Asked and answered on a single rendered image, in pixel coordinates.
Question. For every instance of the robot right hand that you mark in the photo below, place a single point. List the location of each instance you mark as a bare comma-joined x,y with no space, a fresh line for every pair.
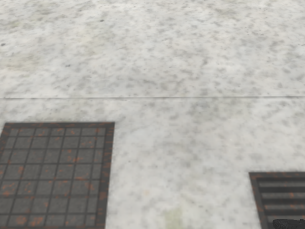
289,224

